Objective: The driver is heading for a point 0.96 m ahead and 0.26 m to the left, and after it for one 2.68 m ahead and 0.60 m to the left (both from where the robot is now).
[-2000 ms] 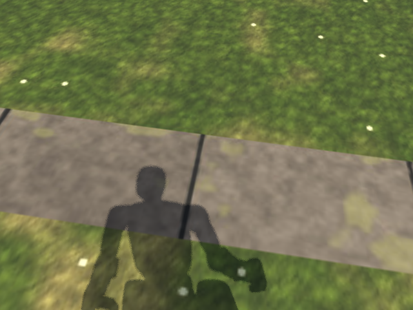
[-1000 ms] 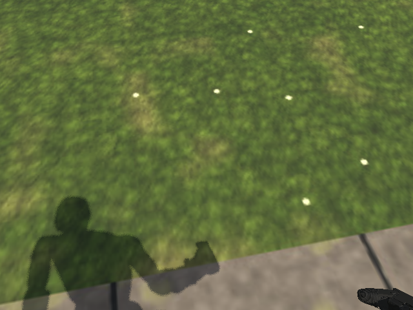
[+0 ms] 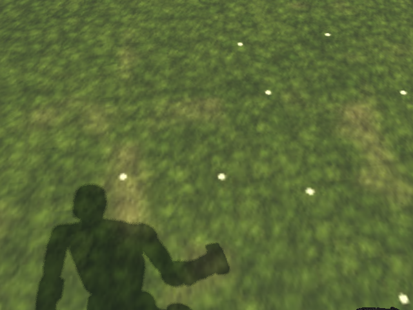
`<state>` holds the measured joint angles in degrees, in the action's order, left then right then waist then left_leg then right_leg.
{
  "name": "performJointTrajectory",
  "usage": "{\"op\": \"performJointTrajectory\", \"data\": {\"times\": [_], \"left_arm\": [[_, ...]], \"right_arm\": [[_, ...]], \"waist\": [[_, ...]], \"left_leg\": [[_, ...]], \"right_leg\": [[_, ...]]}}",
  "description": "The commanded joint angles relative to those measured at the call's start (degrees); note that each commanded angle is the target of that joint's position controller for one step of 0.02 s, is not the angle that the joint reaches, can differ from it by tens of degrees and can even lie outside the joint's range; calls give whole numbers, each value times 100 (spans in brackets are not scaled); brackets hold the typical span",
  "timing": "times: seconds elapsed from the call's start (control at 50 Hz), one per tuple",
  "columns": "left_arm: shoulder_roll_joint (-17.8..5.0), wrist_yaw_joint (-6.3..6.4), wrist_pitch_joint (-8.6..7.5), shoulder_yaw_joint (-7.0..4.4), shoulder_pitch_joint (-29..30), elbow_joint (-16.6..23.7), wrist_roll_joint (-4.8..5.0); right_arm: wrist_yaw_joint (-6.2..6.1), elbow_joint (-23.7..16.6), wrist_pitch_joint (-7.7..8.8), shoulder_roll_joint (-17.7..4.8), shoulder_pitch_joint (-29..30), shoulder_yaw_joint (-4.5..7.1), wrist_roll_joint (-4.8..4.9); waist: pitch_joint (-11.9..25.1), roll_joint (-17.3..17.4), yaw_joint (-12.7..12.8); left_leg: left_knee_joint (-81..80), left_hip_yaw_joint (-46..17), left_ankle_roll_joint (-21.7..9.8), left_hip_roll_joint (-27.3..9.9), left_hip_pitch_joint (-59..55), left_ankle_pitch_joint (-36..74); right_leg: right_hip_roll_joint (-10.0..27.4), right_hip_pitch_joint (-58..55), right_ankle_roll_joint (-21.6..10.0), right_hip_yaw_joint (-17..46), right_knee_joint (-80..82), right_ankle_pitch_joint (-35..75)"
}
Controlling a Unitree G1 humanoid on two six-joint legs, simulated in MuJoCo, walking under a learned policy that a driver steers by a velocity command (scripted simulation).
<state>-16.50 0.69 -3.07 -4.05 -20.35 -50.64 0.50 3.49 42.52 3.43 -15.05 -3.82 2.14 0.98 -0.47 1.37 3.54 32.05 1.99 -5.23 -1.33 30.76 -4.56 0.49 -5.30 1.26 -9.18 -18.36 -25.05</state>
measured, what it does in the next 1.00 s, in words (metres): walks ahead, turning left: right foot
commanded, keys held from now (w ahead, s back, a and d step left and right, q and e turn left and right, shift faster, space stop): w+q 0.90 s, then w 0.10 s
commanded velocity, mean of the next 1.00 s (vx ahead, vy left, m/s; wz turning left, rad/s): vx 0.50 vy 0.00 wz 0.55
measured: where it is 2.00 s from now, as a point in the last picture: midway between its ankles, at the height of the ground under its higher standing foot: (128, 174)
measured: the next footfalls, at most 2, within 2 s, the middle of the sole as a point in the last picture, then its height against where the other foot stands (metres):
right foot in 0.50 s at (244, 307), level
left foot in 1.02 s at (132, 261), level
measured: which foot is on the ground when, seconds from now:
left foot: down 0.00-0.52, up 0.54-1.00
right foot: down 0.00-0.00, up 0.02-0.48, down 0.50-1.00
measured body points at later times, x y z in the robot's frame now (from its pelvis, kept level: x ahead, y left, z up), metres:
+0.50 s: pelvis +0.29 +0.01 +0.00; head +0.31 +0.03 +0.45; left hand +0.46 +0.31 -0.06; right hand +0.39 -0.27 -0.11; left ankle +0.13 +0.09 -0.72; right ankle +0.44 -0.07 -0.72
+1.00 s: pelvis +0.52 +0.12 +0.00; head +0.55 +0.15 +0.45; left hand +0.36 +0.37 -0.12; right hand +0.85 +0.07 -0.06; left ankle +0.57 +0.29 -0.71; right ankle +0.44 -0.07 -0.72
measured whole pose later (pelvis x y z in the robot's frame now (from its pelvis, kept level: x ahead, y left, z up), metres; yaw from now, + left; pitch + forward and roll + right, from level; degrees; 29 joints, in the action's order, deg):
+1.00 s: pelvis +0.52 +0.12 +0.00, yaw +35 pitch +2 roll -2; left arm -17.8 0.0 -3.5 -4.4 -19.6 -49.7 1.5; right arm 3.1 33.5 1.2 -15.3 -3.7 3.2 1.1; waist -2.4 1.2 5.2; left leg 34.7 1.7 -4.5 -2.3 32.0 -6.8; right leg 2.6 -5.7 2.7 -13.4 -17.8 -23.9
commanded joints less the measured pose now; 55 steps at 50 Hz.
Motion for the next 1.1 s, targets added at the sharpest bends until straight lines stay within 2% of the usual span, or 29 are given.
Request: {"op": "performJointTrajectory", "data": {"times": [0.02,0.04,0.06,0.08,0.1,0.12,0.14,0.2,0.32,0.42,0.48,0.5,0.52,0.54,0.56,0.58,0.6,0.64,0.74,0.84,0.92,0.96,0.98,1.0,1.02,1.04,1.06,1.08,1.1], "left_arm": [[-845,146,2,-118,102,525,-122],[-57,13,-188,140,-457,705,-222],[-609,-79,-393,32,123,697,-15],[-792,-122,-505,-16,631,883,151],[-726,-89,-558,7,824,925,95],[-750,-47,-549,-38,896,923,-34],[-762,-39,-488,-72,818,945,-82],[-562,-18,-308,-63,746,1007,-139],[-289,-76,-329,46,1973,1375,-109],[-547,-191,-435,-30,2350,1559,-14],[-778,-164,-514,-169,1527,1378,-27],[-1010,-121,-538,-252,783,1290,-129],[-1487,-76,-496,-371,-4,1201,-221],[-1390,-131,-419,-369,-212,1025,-83],[-853,-116,-385,-233,95,1153,-31],[-639,-93,-330,-162,368,1192,-58],[-542,-95,-297,-111,623,1171,-95],[-423,-91,-307,-62,845,1103,-133],[-702,-92,-386,-174,770,860,-99],[-893,-52,-289,-206,606,670,-55],[-1080,-58,-166,-256,257,468,60],[-1212,-59,-103,-285,208,395,126],[-1309,-45,-75,-306,218,374,152],[-1318,-30,-42,-288,284,353,164],[-1140,-6,-54,-203,242,352,112],[-515,-64,-143,30,-135,618,-127],[-474,-134,-307,110,-212,583,-42],[-972,-184,-380,-47,455,707,219],[-896,-186,-405,-11,778,822,282]], "right_arm": [[-129,26,2,-1541,-1974,600,5],[-113,9,25,-1882,-1932,627,59],[-121,-58,38,-1350,-2085,487,52],[-145,-84,61,-1150,-1841,434,10],[-162,-177,70,-1079,-1497,411,-2],[-174,-277,60,-937,-1165,369,-33],[-192,-377,60,-837,-988,327,-103],[-258,-436,78,-896,-968,356,-57],[-424,-311,6,-1057,-1458,418,27],[-468,-205,-93,-1023,-1797,428,62],[-470,-299,-138,-912,-1590,407,34],[-441,-409,-115,-636,-1499,301,-16],[-448,-535,-69,-275,-2064,190,3],[-446,-604,-23,-454,-2423,164,109],[-446,-500,-45,-982,-2048,294,140],[-439,-583,-86,-1090,-1525,334,79],[-427,-657,-107,-1008,-1279,344,21],[-371,-699,-167,-794,-1277,352,49],[-333,-885,-240,-499,-969,282,26],[-165,-1049,-147,-363,-172,206,32],[-42,-1316,-140,-352,379,186,54],[-26,-1383,-140,-458,297,242,20],[-39,-1340,-151,-588,13,313,-13],[-67,-1142,-162,-797,-730,442,-24],[-155,-864,-189,-1113,-1658,609,-10],[-258,-757,-198,-1797,-2214,735,-41],[-234,-834,-141,-1693,-2262,646,1],[-182,-788,-83,-1301,-2087,513,-50],[-180,-757,-48,-1133,-1739,453,-54]], "waist": [[1362,254,-1157],[1971,1509,-578],[2097,843,-992],[1310,600,-1011],[879,33,-817],[554,-131,-608],[476,3,-407],[308,109,-240],[56,284,-659],[35,411,-729],[339,588,-242],[1014,334,123],[1912,-863,106],[2109,-2097,-21],[1286,-1238,104],[686,-747,133],[280,-542,6],[-12,-768,-229],[-76,-570,-264],[-241,-455,27],[-445,-449,166],[-330,-558,-25],[-95,-670,-248],[320,-620,-721],[807,-465,-1165],[1551,877,-996],[2549,1072,-927],[1911,467,-1119],[1145,407,-967]], "left_leg": [[-119,-1191,-723,-496,-3425,160],[-850,-4318,-1760,-1695,-5237,-1018],[-1355,-4631,-1600,-1700,-5385,-1508],[-1421,-3821,-1367,-1528,-4780,-1102],[-1457,-3231,-1226,-1315,-3962,-558],[-1565,-2800,-1163,-1148,-3180,37],[-1697,-2589,-1152,-1021,-2677,467],[-1960,-2151,-1218,-830,-1987,974],[-1872,-1624,-759,-332,-1569,537],[-1287,-2383,-622,-619,-2244,66],[-481,-2549,-382,-450,-2319,600],[685,-2228,-190,-152,-1828,439],[2614,-1437,228,618,-146,-1280],[3797,-1213,361,557,1180,-3061],[4270,-1320,419,191,1552,-2603],[4272,-1085,448,-10,1516,-2114],[4036,-991,467,-170,1339,-1784],[3654,-911,461,-425,916,-1446],[2844,-803,590,-564,1146,-647],[1280,-388,509,-457,855,618],[587,-107,299,-323,766,241],[370,101,78,-46,304,-378],[286,240,-53,167,-213,-641],[-62,345,-231,393,-1275,-407],[-179,121,-404,386,-2867,-6],[-67,-2357,-1155,-1201,-5215,60],[-1089,-4747,-1845,-2112,-5702,-600],[-1282,-3963,-1493,-1902,-5215,-666],[-1322,-3039,-1254,-1701,-4337,-311]], "right_leg": [[902,1816,-306,-80,-3739,4437],[-334,4266,7,587,-5474,-614],[-127,4901,-125,1525,-5944,-730],[106,5257,-238,1470,-5856,-222],[343,5071,-272,1420,-5453,239],[489,4734,-220,1391,-4994,480],[589,4333,-183,1438,-4783,622],[575,4094,49,1312,-4106,882],[131,3652,225,1190,-1746,2944],[-52,3370,75,1400,-946,2652],[-62,2182,-258,1267,-538,2242],[561,829,-585,1750,-724,2195],[1850,-1304,-1306,3629,-691,1739],[2540,-1766,-1781,5535,-147,416],[2300,-1084,-1534,4963,43,-275],[2024,-317,-1281,4015,110,57],[1761,390,-1185,3388,280,665],[1430,1143,-1079,2542,596,1340],[1484,1163,-1278,1515,966,2481],[1316,897,-1044,532,946,2922],[1541,340,-947,279,773,3289],[1624,110,-895,160,320,4726],[1616,45,-848,70,-175,5724],[1487,217,-733,-109,-1085,6294],[1276,1092,-545,-243,-2289,5748],[631,3488,-193,-238,-4557,1945],[-64,4426,-92,910,-5823,-955],[246,4928,-159,1327,-6072,-615],[487,5018,-237,1219,-5792,-186]]}}
Velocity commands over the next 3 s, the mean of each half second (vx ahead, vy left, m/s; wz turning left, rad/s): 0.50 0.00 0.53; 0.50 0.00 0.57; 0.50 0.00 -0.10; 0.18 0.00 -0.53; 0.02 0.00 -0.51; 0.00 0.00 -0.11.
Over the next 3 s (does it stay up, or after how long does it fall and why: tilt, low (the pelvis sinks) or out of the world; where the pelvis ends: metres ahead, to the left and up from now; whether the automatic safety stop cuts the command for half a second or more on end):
stays up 0.93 0.35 0.02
